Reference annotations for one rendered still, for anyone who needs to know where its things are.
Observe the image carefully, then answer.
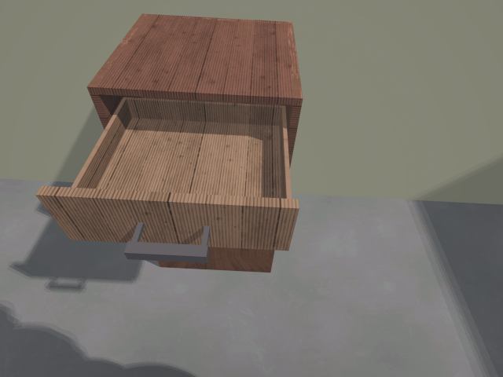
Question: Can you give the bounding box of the handle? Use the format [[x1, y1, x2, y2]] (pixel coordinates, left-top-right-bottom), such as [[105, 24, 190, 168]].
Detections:
[[124, 222, 210, 263]]

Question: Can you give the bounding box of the drawer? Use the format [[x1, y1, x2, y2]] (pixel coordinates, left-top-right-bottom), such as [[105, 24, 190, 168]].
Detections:
[[36, 97, 299, 251]]

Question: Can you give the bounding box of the cabinet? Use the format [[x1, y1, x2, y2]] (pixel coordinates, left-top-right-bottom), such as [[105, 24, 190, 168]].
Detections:
[[87, 13, 303, 273]]

